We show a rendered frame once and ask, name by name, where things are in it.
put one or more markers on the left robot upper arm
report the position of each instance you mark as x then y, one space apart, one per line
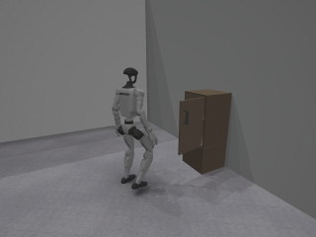
115 106

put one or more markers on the humanoid robot head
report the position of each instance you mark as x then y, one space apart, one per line
130 72

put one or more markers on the right robot forearm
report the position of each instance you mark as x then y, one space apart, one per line
145 122

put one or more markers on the right robot upper arm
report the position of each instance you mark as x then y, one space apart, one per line
139 100

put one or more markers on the handle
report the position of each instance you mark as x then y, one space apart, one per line
187 117

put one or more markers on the right robot hand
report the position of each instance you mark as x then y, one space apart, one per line
152 137

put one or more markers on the left robot forearm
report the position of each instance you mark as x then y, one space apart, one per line
117 117

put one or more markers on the cupboard door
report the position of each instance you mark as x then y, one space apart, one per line
190 134

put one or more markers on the left robot hand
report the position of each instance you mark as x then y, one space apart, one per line
116 128

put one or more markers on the robot left thigh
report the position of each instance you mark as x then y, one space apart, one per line
129 140

